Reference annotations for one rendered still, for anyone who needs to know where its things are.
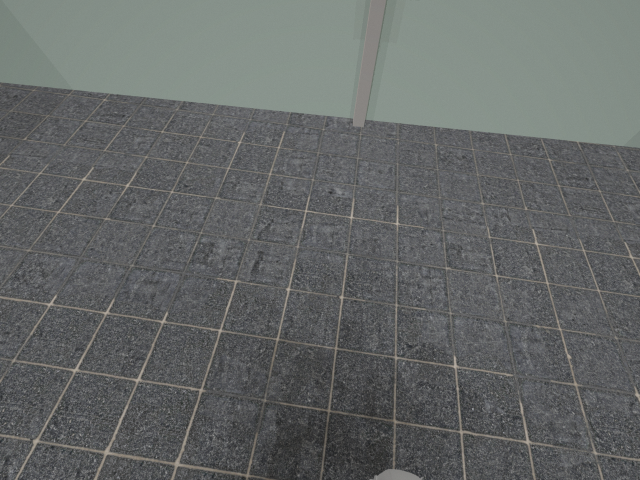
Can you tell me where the panel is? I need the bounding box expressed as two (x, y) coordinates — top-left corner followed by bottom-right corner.
(353, 0), (386, 127)

